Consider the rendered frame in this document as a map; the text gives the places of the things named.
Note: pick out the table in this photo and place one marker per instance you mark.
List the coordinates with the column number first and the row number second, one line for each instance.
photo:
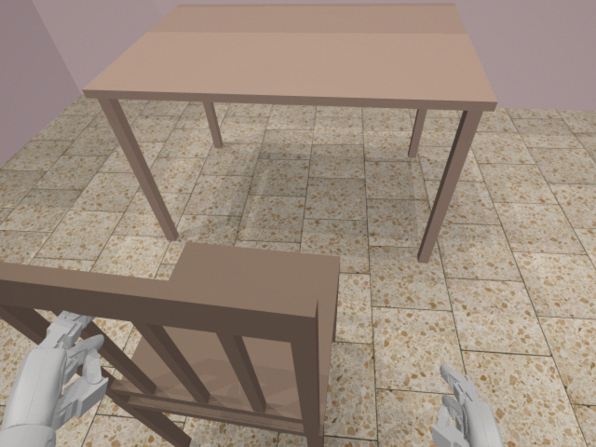
column 395, row 55

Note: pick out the robot left hand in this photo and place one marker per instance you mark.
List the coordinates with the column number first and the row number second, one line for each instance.
column 34, row 396

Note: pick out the left robot forearm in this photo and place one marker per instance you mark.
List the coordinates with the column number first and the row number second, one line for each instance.
column 31, row 435

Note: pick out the chair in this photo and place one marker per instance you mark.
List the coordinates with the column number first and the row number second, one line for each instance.
column 237, row 335

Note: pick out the robot right hand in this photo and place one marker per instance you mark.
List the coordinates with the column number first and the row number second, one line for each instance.
column 475, row 422

